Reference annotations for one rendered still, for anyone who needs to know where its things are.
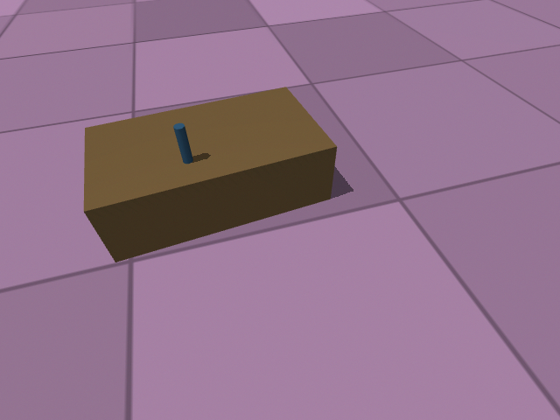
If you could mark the can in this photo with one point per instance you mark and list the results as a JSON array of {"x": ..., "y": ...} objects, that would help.
[{"x": 183, "y": 143}]

